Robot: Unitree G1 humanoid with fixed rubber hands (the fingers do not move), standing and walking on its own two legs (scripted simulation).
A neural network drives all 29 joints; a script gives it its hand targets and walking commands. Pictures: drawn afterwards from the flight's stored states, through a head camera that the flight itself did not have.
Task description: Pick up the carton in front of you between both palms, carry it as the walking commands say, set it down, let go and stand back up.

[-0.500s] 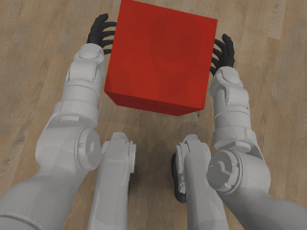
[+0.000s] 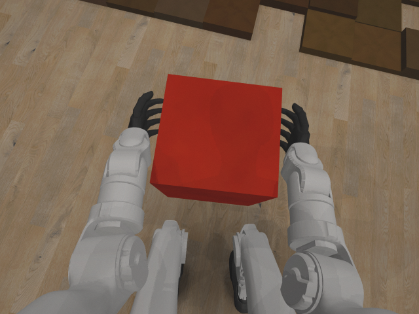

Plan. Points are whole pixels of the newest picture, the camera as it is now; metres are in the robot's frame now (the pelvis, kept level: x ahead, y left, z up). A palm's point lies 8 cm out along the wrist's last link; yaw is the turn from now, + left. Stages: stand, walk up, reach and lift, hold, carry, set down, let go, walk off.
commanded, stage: reach and lift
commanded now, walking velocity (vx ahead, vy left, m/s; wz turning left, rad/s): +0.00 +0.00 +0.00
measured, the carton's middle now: (215, 151) +0.43 +0.00 -0.12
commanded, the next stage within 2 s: hold in 1.86 s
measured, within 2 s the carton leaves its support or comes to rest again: neither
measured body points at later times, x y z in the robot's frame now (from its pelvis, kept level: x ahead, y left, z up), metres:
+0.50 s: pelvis +0.05 +0.00 +0.14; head +0.12 +0.01 +0.58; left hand +0.40 +0.15 +0.11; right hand +0.40 -0.15 +0.11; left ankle +0.09 +0.12 -0.54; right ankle +0.08 -0.13 -0.54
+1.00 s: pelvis +0.06 -0.01 +0.20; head +0.02 -0.01 +0.65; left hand +0.36 +0.15 +0.22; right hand +0.37 -0.15 +0.22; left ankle +0.09 +0.12 -0.54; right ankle +0.08 -0.13 -0.54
